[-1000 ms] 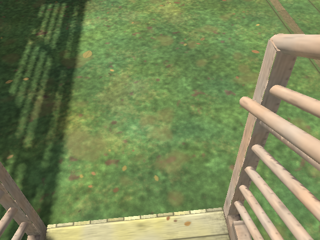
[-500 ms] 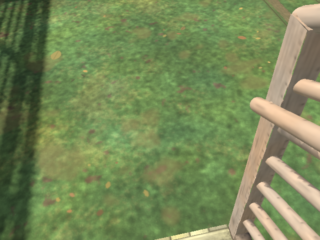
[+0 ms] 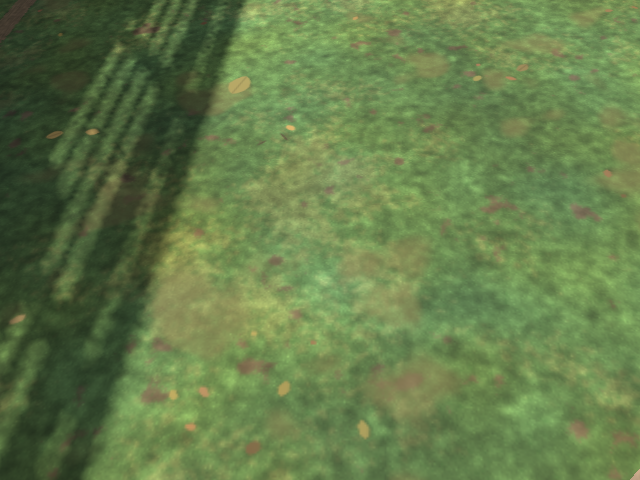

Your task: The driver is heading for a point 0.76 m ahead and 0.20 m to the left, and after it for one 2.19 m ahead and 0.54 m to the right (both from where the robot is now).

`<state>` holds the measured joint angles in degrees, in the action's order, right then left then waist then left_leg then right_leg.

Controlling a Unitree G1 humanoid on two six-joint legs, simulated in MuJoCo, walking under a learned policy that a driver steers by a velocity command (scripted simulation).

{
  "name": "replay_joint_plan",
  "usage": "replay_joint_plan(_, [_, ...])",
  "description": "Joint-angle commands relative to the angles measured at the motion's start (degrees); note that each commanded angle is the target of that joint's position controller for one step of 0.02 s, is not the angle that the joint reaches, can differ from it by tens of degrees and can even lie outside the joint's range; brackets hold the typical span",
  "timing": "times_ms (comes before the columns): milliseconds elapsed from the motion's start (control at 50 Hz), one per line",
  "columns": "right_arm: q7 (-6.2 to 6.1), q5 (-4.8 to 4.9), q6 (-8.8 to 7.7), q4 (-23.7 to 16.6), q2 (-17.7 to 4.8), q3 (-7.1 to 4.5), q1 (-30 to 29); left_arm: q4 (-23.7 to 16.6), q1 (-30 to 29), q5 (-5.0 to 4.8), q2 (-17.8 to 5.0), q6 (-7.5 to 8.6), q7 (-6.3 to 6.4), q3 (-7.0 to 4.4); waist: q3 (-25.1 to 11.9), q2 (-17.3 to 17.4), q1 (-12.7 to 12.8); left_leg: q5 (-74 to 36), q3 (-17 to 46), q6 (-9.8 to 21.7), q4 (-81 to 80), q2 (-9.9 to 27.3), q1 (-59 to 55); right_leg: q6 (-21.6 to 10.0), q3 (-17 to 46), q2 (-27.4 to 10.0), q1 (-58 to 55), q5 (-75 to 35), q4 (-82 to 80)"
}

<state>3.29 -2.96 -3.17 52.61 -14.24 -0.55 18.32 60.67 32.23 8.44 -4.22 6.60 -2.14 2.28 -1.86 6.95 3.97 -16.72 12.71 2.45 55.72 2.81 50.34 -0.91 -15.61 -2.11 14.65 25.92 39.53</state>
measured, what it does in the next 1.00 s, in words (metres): goes down, turning left: left foot 0.17 m lower, then right foot 0.17 m lower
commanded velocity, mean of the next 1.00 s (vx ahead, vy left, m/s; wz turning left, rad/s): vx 0.48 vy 0.00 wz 0.40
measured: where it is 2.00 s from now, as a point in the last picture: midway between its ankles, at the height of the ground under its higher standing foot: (293, 434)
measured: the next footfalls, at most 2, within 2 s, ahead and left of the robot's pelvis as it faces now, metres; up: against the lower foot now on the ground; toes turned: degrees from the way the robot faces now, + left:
left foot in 0.28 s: +0.28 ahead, +0.24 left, -0.17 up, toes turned +16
right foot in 0.72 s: +0.62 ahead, +0.08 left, -0.34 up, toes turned +22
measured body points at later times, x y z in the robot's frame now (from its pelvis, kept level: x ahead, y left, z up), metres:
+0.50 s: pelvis +0.29 +0.13 -0.16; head +0.30 +0.14 +0.29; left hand +0.37 +0.41 -0.27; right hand +0.31 -0.10 -0.31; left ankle +0.24 +0.23 -0.88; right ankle +0.38 +0.00 -0.79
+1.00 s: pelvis +0.59 +0.17 -0.31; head +0.61 +0.18 +0.14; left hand +0.44 +0.36 -0.46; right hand +0.87 +0.05 -0.40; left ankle +0.70 +0.37 -0.96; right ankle +0.58 +0.07 -1.05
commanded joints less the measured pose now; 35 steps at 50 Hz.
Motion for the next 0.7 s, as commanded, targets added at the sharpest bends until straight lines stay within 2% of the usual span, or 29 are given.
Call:
replay_joint_plan(20, [0.60,-0.24,1.55,-0.5,-1.2,-0.21,4.3,-0.5,6.4,-1.58,-3.2,0.41,-0.39,0.41,8.8,-10.1,-1.0,-4.3,0.6,0.1,0.7,2.8,9.8,-8.5,15.2,-16.8,-2.7,-5.8,-15.0])
replay_joint_plan(80, [0.40,-0.87,1.32,-2.8,-0.6,-0.07,0.4,-2.5,1.4,-2.59,-2.0,0.59,0.88,0.58,10.6,-8.5,-1.6,-4.1,-3.8,0.7,-3.6,8.3,7.7,-5.0,10.6,-18.5,-2.2,-3.6,-11.6])
replay_joint_plan(120, [0.46,-0.76,1.11,-3.8,1.1,0.59,-8.4,-3.1,5.3,-1.98,-2.6,0.90,2.89,0.02,10.1,-8.0,2.8,-9.7,-12.3,1.4,-15.0,7.6,-5.7,-2.5,2.8,-14.0,2.5,2.4,-5.6])
replay_joint_plan(140, [0.51,-0.05,0.24,-4.0,-0.3,0.71,-12.1,-4.3,5.5,-1.25,-3.5,0.51,2.88,-0.17,11.1,-9.1,4.9,-11.5,-14.3,0.7,-15.4,6.3,-13.6,-3.4,2.9,-13.4,7.4,6.3,-5.6])
replay_joint_plan(180, [0.49,-1.67,0.46,-5.5,-1.9,-0.19,-17.4,-5.3,3.8,-1.16,-8.1,-0.47,3.54,-1.31,12.9,-11.1,4.7,-5.0,-16.0,1.3,-19.3,4.7,-16.1,-3.3,4.3,-16.3,5.1,8.5,-3.7])
replay_joint_plan(200, [0.13,-2.86,-0.08,-5.3,-3.2,-0.65,-19.1,-5.0,4.7,-2.74,-10.0,-1.07,3.92,-2.36,13.8,-10.3,5.7,2.7,-16.4,1.5,-25.0,3.8,-13.7,-3.2,6.0,-18.0,-1.2,4.4,-1.4])
replay_joint_plan(220, [-0.41,-3.98,-0.29,-4.6,-1.5,-0.17,-19.0,-3.2,5.3,-3.63,-12.7,-2.43,3.76,-3.34,12.8,-11.1,5.6,8.5,-14.6,1.5,-30.7,4.6,-15.4,-3.2,9.4,-20.3,-6.6,-2.2,0.2])
replay_joint_plan(240, [-0.57,-3.75,-0.67,-2.4,-2.1,-0.45,-16.4,-3.2,4.3,-3.81,-13.9,-3.47,3.68,-4.03,11.1,-8.9,4.3,6.1,-15.3,1.2,-36.4,4.2,-18.2,-2.5,8.7,-19.6,-10.4,-3.0,7.0])
replay_joint_plan(260, [-0.97,-2.48,-1.16,2.3,-2.1,-1.05,-6.1,-1.2,3.6,-2.37,-16.1,-4.32,2.60,-4.81,7.3,-4.0,0.2,-5.8,-16.8,0.9,-41.0,3.2,-29.6,-1.3,5.9,-17.7,-10.5,-7.2,17.3])
replay_joint_plan(280, [-1.06,-1.26,-1.77,7.5,-7.5,-3.80,7.0,-0.6,4.3,-1.58,-16.0,-4.43,0.82,-4.61,1.7,-0.9,-5.3,-15.4,-19.9,1.2,-42.0,0.4,-50.4,0.2,2.2,-12.7,-3.4,-10.5,31.2])
replay_joint_plan(300, [-0.49,-2.25,-1.84,8.9,-15.7,-6.53,15.6,1.0,9.3,-0.56,-10.4,-4.09,-1.77,-3.35,-9.5,0.5,-6.9,-23.0,-14.5,6.4,-23.9,4.0,-77.0,2.3,4.6,-8.5,12.6,6.0,44.2])
replay_joint_plan(320, [0.60,-1.89,-1.54,11.6,-21.7,-7.69,31.2,-2.2,12.3,-2.51,-3.7,-2.53,-3.94,-1.83,-27.8,10.6,-9.7,-33.9,-3.6,15.1,-12.1,11.1,-103.6,4.2,9.1,-1.7,26.8,23.2,69.0])
replay_joint_plan(340, [0.73,-2.25,-1.81,15.0,-20.0,-7.91,38.3,-10.3,-7.1,-5.66,-9.1,-0.37,-3.94,-2.53,-18.9,6.2,-18.2,-31.7,2.9,17.1,-17.4,13.3,-102.2,4.7,10.0,0.8,44.8,24.8,80.6])
replay_joint_plan(360, [1.02,0.74,-2.83,14.6,-16.7,-7.17,36.1,-17.3,-22.6,-7.79,-8.7,1.63,-2.40,-1.83,-11.1,11.5,-21.1,11.8,12.4,19.7,-27.5,17.3,-94.3,1.7,12.5,-0.9,60.4,23.1,79.3])
replay_joint_plan(380, [1.58,0.58,-3.44,12.6,-7.2,-3.88,28.5,-15.9,-28.4,-7.00,-14.0,1.86,-0.78,-3.55,-0.4,-0.3,-18.5,26.5,11.7,14.6,-29.6,15.1,-75.0,-0.3,15.1,-5.5,57.2,16.5,72.2])
replay_joint_plan(400, [2.47,-1.16,-3.37,9.2,-1.7,-1.41,18.9,-14.5,-24.1,-5.83,-12.6,2.04,0.24,-3.01,3.7,-6.9,-10.5,34.4,9.7,12.9,-29.2,13.5,-57.4,-3.7,19.2,-7.1,49.6,6.4,62.0])
replay_joint_plan(420, [2.24,-1.46,-3.94,5.4,2.6,1.39,8.2,-13.0,-20.1,-3.46,-8.9,1.92,1.39,-2.19,6.8,-9.5,-2.5,34.2,10.4,12.8,-30.9,13.5,-37.8,-6.0,25.6,-9.9,38.5,-8.9,43.1])
replay_joint_plan(440, [2.37,-1.28,-4.19,2.2,0.4,1.69,1.8,-12.5,-18.7,-1.71,-8.3,0.71,1.71,-1.93,10.6,-5.3,-0.2,39.8,11.6,15.9,-35.3,12.8,-25.3,-6.5,24.4,-9.1,32.9,-10.7,41.1])
replay_joint_plan(460, [1.39,0.46,-4.69,-0.8,1.3,2.31,-3.2,-11.9,-18.0,-0.97,-8.4,-0.01,1.08,-2.18,9.6,-8.1,-0.1,40.7,8.5,17.0,-39.0,12.5,-17.1,-5.7,23.6,-8.8,26.9,-18.8,29.4])
replay_joint_plan(480, [0.91,0.13,-4.64,-2.2,-2.6,1.73,-6.0,-12.4,-16.8,-1.45,-7.3,-0.77,0.59,-2.05,7.4,-6.4,1.6,39.7,4.2,15.6,-36.0,8.7,-9.5,-4.6,21.3,-7.1,17.6,-21.2,27.0])
replay_joint_plan(500, [0.52,-1.08,-5.44,-2.3,-3.8,1.39,-7.3,-12.2,-13.4,-1.26,-7.2,-1.03,-0.71,-1.24,5.0,-5.5,2.5,37.4,-1.2,15.0,-30.3,5.1,-1.0,-3.6,19.7,-6.0,8.7,-29.4,29.5])
replay_joint_plan(520, [-0.68,-1.47,-6.43,-1.5,-1.0,2.46,-3.4,-13.6,-17.3,-1.24,-8.3,-0.56,-1.19,-1.02,3.7,-6.5,-1.1,36.8,-2.1,14.3,-24.0,2.3,-7.0,-2.6,23.1,-6.4,14.4,-40.8,20.7])
replay_joint_plan(560, [-2.08,-2.41,-6.70,-0.2,-0.9,2.83,4.1,-14.8,-23.1,-2.43,-10.3,-0.63,-0.93,-0.10,3.1,-10.3,-6.0,43.6,-2.4,11.5,-15.5,-0.3,-12.2,-0.4,21.8,-5.2,12.6,-55.1,1.7])
replay_joint_plan(580, [-1.62,-2.94,-5.93,0.1,-2.9,2.74,5.6,-15.9,-25.6,-3.10,-9.5,-1.19,-0.67,0.16,4.6,-8.3,-5.6,48.4,-0.5,11.6,-16.3,-0.4,-4.9,1.0,18.4,-3.3,3.4,-53.4,0.4])
replay_joint_plan(600, [-1.03,-3.67,-5.42,-0.3,-5.0,2.21,5.7,-17.0,-28.0,-3.50,-11.4,-2.06,-0.43,-0.19,6.0,-6.3,-5.7,53.0,2.2,12.4,-14.2,0.7,-4.7,2.6,17.3,-2.5,2.1,-48.8,0.9])
replay_joint_plan(620, [-0.63,-3.35,-5.44,-1.0,-3.1,2.31,6.6,-17.4,-29.3,-2.79,-13.1,-2.85,-0.15,-0.79,6.6,-5.3,-5.8,55.5,4.9,12.2,-11.6,1.5,-8.7,2.4,17.6,-2.8,3.8,-45.4,-1.3])
replay_joint_plan(660, [-0.52,-2.40,-5.14,-0.3,-4.2,1.69,9.9,-17.1,-32.9,-2.06,-15.8,-3.76,-0.52,-1.17,9.6,-6.6,-7.6,53.9,11.8,11.8,-6.3,3.3,-21.0,0.6,20.1,-4.8,9.3,-43.3,-12.2])
replay_joint_plan(680, [-1.02,-1.26,-4.16,0.7,-5.5,0.89,11.4,-16.4,-33.7,-2.40,-16.0,-3.81,-0.94,-1.12,10.7,-7.0,-8.6,51.5,13.2,11.0,-2.6,3.2,-28.2,-0.4,19.8,-5.0,11.1,-44.3,-20.5])
replay_joint_plan(700, [-0.67,-0.74,-2.57,1.1,-7.5,0.41,10.1,-14.5,-28.6,-4.45,-17.3,-2.90,-0.65,-2.06,9.5,-6.6,-6.5,44.4,12.7,10.1,2.6,2.8,-30.8,-1.7,17.6,-4.2,5.9,-44.9,-26.8])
